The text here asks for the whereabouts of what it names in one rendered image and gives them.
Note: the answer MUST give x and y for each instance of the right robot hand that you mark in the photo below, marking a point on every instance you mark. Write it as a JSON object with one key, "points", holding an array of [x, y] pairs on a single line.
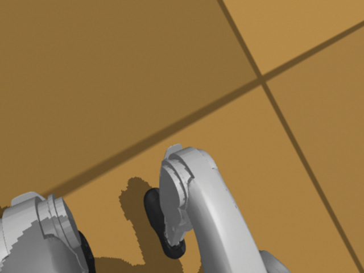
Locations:
{"points": [[272, 264]]}

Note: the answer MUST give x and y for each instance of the left robot foot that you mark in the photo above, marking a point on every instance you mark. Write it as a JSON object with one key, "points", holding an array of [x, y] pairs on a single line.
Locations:
{"points": [[87, 253]]}

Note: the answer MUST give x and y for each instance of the right robot foot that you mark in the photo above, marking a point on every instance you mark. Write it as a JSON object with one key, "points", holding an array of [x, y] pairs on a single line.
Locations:
{"points": [[156, 219]]}

